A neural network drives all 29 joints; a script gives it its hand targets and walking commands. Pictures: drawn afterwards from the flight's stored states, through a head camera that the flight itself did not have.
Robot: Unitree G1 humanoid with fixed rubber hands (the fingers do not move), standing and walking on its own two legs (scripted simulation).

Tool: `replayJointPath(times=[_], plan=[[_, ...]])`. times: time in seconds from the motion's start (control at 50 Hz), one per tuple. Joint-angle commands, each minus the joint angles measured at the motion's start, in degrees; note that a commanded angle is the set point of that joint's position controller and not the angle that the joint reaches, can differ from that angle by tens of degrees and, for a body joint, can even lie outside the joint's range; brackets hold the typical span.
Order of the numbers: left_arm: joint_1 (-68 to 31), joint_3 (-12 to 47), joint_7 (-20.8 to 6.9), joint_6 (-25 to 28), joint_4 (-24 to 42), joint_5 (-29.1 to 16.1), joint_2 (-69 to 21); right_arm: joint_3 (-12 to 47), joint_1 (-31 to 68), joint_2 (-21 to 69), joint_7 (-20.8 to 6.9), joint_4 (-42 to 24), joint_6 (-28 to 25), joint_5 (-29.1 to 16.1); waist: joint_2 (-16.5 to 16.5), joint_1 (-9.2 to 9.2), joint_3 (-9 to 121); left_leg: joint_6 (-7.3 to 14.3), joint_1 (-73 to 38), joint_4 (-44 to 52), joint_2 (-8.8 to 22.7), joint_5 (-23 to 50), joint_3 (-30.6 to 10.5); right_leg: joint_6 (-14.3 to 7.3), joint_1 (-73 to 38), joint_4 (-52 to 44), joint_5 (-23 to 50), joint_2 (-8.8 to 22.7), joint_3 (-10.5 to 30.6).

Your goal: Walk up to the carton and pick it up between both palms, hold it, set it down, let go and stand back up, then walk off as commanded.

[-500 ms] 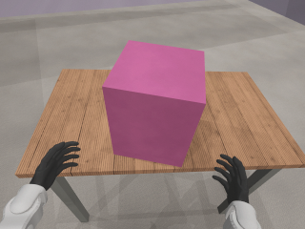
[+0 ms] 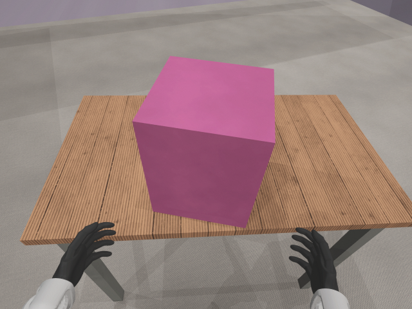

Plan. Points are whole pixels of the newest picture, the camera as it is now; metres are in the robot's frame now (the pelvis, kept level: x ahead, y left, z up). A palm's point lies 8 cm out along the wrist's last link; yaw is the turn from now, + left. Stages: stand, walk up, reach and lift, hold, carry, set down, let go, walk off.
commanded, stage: set down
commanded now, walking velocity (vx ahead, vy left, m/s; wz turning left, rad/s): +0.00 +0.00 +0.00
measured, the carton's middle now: (209, 145) +0.43 +0.03 +0.07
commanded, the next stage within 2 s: let go in 0.62 s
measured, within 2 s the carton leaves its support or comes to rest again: neither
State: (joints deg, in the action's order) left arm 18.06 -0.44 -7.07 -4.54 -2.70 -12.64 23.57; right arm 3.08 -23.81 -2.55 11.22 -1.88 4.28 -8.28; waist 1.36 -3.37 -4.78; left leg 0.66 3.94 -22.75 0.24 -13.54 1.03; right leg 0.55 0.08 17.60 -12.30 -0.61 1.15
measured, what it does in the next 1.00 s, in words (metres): stands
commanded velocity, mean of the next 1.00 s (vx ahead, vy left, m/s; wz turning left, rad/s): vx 0.00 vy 0.00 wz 0.00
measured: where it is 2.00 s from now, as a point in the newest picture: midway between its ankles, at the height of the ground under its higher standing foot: outside the picture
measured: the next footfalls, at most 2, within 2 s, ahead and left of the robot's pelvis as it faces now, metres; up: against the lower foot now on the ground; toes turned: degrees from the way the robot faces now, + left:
none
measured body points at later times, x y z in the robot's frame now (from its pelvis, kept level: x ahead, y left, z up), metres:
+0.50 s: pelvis +0.00 -0.02 +0.00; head -0.01 -0.01 +0.45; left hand +0.18 +0.23 -0.05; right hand +0.17 -0.21 -0.05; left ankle -0.01 +0.10 -0.75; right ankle -0.02 -0.13 -0.75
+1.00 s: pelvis -0.01 -0.02 +0.00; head -0.01 -0.01 +0.45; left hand +0.17 +0.21 -0.09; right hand +0.16 -0.25 -0.08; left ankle -0.01 +0.10 -0.75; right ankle -0.02 -0.13 -0.75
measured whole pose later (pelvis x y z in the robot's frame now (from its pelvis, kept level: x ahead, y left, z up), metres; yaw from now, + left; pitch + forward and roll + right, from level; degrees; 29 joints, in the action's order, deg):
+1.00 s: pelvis -0.01 -0.02 +0.00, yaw -1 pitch -5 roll +0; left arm 11.1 0.0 -0.5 -5.7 -30.2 -2.0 13.3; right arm -1.2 -10.5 -9.8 0.3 40.5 -9.8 -0.6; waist 1.5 -0.4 -3.6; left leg -0.8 4.4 -21.5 1.1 -12.3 1.7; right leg -0.9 3.4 21.7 -13.6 -1.5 1.7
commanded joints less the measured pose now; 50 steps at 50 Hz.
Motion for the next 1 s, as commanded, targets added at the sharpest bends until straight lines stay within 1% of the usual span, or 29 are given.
replayJointPath(times=[0.0,0.02,0.04,0.08,0.12,0.16,0.18,0.22,0.24,0.26,0.28,0.34,0.36,0.4,0.42,0.44,0.48,0.52,0.54,0.58,0.64,0.66,0.68,0.7,0.74,0.78,0.82,0.88,0.98], plan=[[-4.6,-3.2,0.7,1.2,2.8,1.9,5.5,-2.7,2.8,-4.7,-1.4,-1.3,-2.3,1.5,-10.2,0.9,1.5,-5.4,-4.3,3.5,2.2,17.1,0.0,-2.9,7.9,-4.1,3.7,1.2,-1.0],[-4.5,-3.3,0.2,2.5,7.1,-0.4,7.8,-1.3,0.3,-1.7,-0.4,-7.8,-4.0,0.3,-5.2,1.2,3.0,-4.4,-4.5,2.1,1.5,17.5,0.7,-1.9,5.6,-4.2,8.0,1.8,-0.2],[-3.3,-4.0,0.3,1.7,2.2,0.9,6.4,-0.4,0.7,-3.7,-1.2,-3.6,-3.8,1.2,-4.9,0.96,1.9,-4.1,-4.7,2.5,1.2,18.9,0.7,-2.0,6.5,-3.9,8.8,1.5,-0.5],[-3.3,-4.4,0.8,0.9,1.6,3.6,5.4,-2.0,2.5,-5.6,-2.3,1.0,-4.3,2.2,-7.4,0.55,2.8,-5.4,-6.5,2.4,1.5,21.6,0.6,-2.3,7.2,-3.6,8.0,0.6,-1.1],[-4.3,-4.3,0.2,3.1,2.3,1.0,6.6,-1.4,1.2,-2.4,-1.5,-3.0,-6.6,1.6,-3.8,1.46,4.8,-3.7,-6.2,1.5,0.8,19.5,1.1,-1.3,6.1,-4.1,9.4,1.6,-0.4],[-3.7,-3.8,0.9,2.4,-2.1,2.6,4.7,-1.8,4.2,-3.9,-2.9,3.0,-6.7,2.5,-5.6,0.63,3.1,-4.1,-5.6,2.7,1.3,17.7,1.1,-2.0,7.1,-4.1,5.9,1.2,-0.7],[-3.3,-3.9,0.6,3.2,-2.1,2.0,6.2,-0.8,1.9,-2.7,-2.5,1.8,-7.7,2.3,-2.3,1.38,3.6,-3.3,-5.3,2.0,1.2,16.9,1.5,-1.3,6.7,-3.6,8.3,1.7,-0.4],[-6.0,-3.7,0.7,3.9,-0.3,1.9,6.8,-2.0,3.5,-2.5,-2.6,1.2,-8.3,2.7,-4.0,0.95,4.6,-3.3,-4.1,2.2,0.9,15.6,1.9,-1.5,5.8,-3.7,6.8,2.1,-0.1],[-6.9,-3.6,1.0,3.4,-1.8,3.2,5.8,-1.8,5.2,-3.3,-3.3,4.7,-8.1,3.4,-6.4,0.47,3.5,-3.8,-4.4,2.7,0.9,15.7,2.1,-1.5,6.6,-3.5,6.2,2.0,-0.7],[-6.9,-2.5,1.2,3.2,-2.5,3.3,5.0,-2.1,5.9,-3.3,-3.2,4.7,-8.5,2.9,-6.1,0.84,2.5,-3.9,-4.2,2.7,1.1,14.9,2.5,-1.5,7.3,-3.7,5.7,1.7,-0.6],[-6.0,-2.4,1.4,1.9,-6.7,4.5,3.3,-2.8,5.4,-4.8,-4.3,10.5,-8.0,3.9,-6.6,1.7,1.4,-3.3,-4.6,3.0,1.3,15.1,1.6,-2.1,8.3,-3.7,4.3,1.2,-1.1],[-7.0,-3.0,1.8,3.0,-4.6,4.2,3.4,-3.1,6.9,-4.7,-4.3,9.6,-10.4,3.8,-5.3,1.5,3.4,-2.8,-5.2,2.3,1.0,15.7,2.2,-1.7,7.2,-3.0,6.6,1.4,-0.6],[-7.3,-2.3,2.0,1.8,-9.7,5.4,2.2,-3.7,7.8,-6.5,-5.1,15.2,-10.1,4.4,-5.9,2.02,2.1,-3.0,-5.5,2.7,1.2,16.5,1.7,-1.9,8.2,-2.8,6.5,1.1,-1.2],[-6.4,-3.1,2.2,1.3,-11.1,6.2,1.0,-3.2,8.4,-6.9,-6.0,17.3,-10.8,5.1,-3.8,0.85,2.0,-3.3,-5.9,2.6,1.1,17.1,2.1,-1.8,9.6,-3.1,5.7,0.7,-2.0],[-8.9,-2.8,2.0,2.2,-9.1,4.6,1.9,-3.7,9.5,-5.9,-5.4,14.4,-11.6,5.1,-2.5,1.73,4.4,-3.2,-6.2,2.4,0.7,16.6,2.6,-1.4,7.4,-3.3,7.3,0.8,-1.8],[-8.1,-2.5,2.5,2.2,-10.4,5.3,1.4,-4.9,10.2,-6.4,-5.9,18.0,-12.1,5.5,-4.0,2.38,4.0,-3.1,-6.0,2.4,0.7,16.6,2.3,-1.6,8.4,-2.5,6.4,0.6,-2.3],[-9.2,-3.1,2.6,2.3,-12.1,6.3,1.6,-3.9,10.6,-6.6,-6.6,19.9,-12.3,6.0,-3.7,1.32,3.7,-3.2,-6.4,2.1,0.3,16.3,2.9,-1.5,8.4,-3.0,6.0,1.1,-1.5],[-9.2,-2.1,3.1,1.7,-15.0,7.3,-0.8,-4.3,10.6,-7.5,-7.3,24.6,-12.7,6.3,-4.0,2.7,1.7,-3.0,-5.5,3.0,0.8,14.2,2.4,-1.7,10.0,-2.4,4.2,0.6,-2.0],[-9.3,-2.5,3.5,1.2,-15.6,8.0,-1.1,-5.1,11.8,-8.3,-7.8,25.7,-12.8,6.9,-3.4,1.56,1.4,-2.9,-5.7,3.4,0.6,13.8,2.5,-1.8,10.7,-2.5,2.8,0.2,-2.0],[-11.2,-2.3,3.8,0.7,-17.3,8.3,-1.0,-5.2,13.9,-8.9,-8.2,26.2,-12.7,7.3,-4.3,1.5,2.6,-2.9,-4.6,3.0,0.6,12.7,3.1,-1.9,10.3,-3.0,1.7,0.4,-2.1],[-10.6,-2.4,4.6,2.0,-15.5,8.1,-1.6,-5.6,13.4,-9.2,-8.6,27.9,-14.8,7.2,-2.4,2.14,5.5,-2.9,-5.8,2.3,0.3,16.3,3.2,-1.4,9.9,-1.5,7.4,0.1,-2.4],[-9.8,-2.2,4.9,1.2,-18.4,9.0,-3.0,-5.4,14.7,-10.8,-9.2,32.2,-14.4,7.6,-3.0,1.51,4.2,-3.3,-6.1,2.6,0.4,16.4,3.3,-1.4,10.5,-1.9,6.9,-0.2,-2.1],[-10.7,-2.5,4.8,1.6,-16.9,9.0,-1.8,-5.2,15.3,-9.9,-8.9,30.1,-15.1,7.5,-3.2,1.78,4.5,-3.0,-6.3,2.2,0.0,15.9,4.0,-0.9,10.3,-1.7,8.2,0.4,-1.9],[-10.6,-2.7,4.5,2.3,-16.3,8.2,-1.5,-5.0,14.2,-9.0,-8.6,28.8,-15.9,7.3,-1.0,2.06,5.2,-2.4,-5.5,2.4,-0.5,14.4,4.2,-0.1,9.8,-2.1,8.9,0.8,-1.8],[-10.4,-2.6,5.0,1.1,-19.1,10.1,-2.5,-5.2,15.4,-11.2,-9.4,33.3,-15.8,7.5,-2.3,1.53,5.4,-2.6,-7.6,2.3,0.0,15.5,3.6,-0.4,10.9,-1.9,8.4,0.3,-2.2],[-11.6,-2.4,4.9,2.0,-18.0,8.6,-1.2,-5.2,15.3,-10.4,-8.9,30.7,-16.4,7.2,-0.1,2.86,5.8,-2.1,-6.5,2.2,-0.1,12.6,3.7,0.3,10.8,-1.8,8.3,1.1,-1.8],[-12.0,-2.3,5.8,0.9,-18.8,10.4,-2.9,-5.6,16.0,-11.8,-9.7,34.2,-15.8,7.7,-2.8,2.72,3.8,-2.7,-6.6,2.8,-0.1,12.4,3.8,-0.2,11.8,-2.1,6.2,0.4,-2.4],[-12.3,-1.1,6.6,0.1,-22.3,11.5,-5.0,-5.6,17.4,-13.5,-10.9,37.7,-15.5,8.0,-2.3,2.99,2.1,-2.7,-6.1,3.2,0.4,11.2,3.6,-0.9,13.7,-2.4,3.0,-0.1,-2.6],[-11.8,-1.9,7.4,0.8,-19.8,11.2,-4.0,-5.8,17.6,-12.7,-11.1,35.6,-16.3,7.9,-1.8,3.14,5.4,-2.4,-6.8,2.1,-0.5,12.1,3.5,-0.1,12.0,-1.8,7.4,0.3,-2.5]])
